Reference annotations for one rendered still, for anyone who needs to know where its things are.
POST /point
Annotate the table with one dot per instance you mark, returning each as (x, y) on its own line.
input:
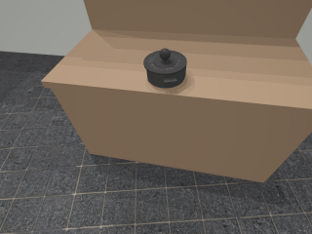
(244, 106)

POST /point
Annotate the pot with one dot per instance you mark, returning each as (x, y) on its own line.
(166, 81)

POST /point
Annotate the lid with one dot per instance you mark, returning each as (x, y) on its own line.
(173, 65)

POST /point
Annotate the knob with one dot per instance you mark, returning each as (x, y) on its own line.
(165, 54)

